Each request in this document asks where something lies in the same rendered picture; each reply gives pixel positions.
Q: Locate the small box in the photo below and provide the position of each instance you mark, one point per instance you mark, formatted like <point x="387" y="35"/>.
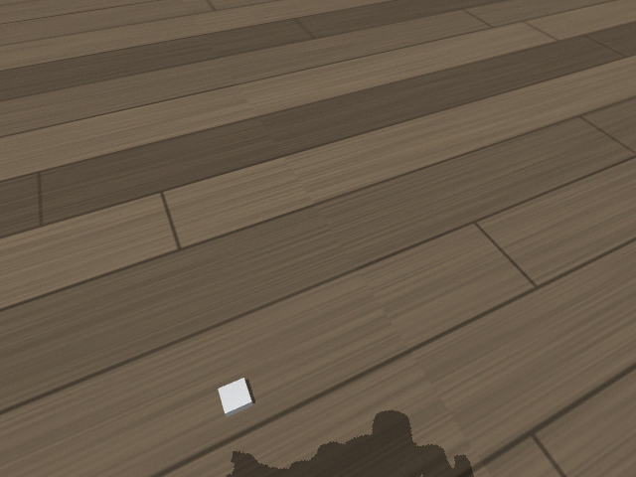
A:
<point x="235" y="397"/>

